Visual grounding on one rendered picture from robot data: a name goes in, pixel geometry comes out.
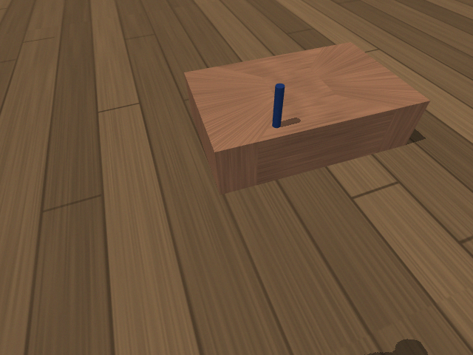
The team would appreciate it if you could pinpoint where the can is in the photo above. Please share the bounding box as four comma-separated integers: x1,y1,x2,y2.
272,84,285,128

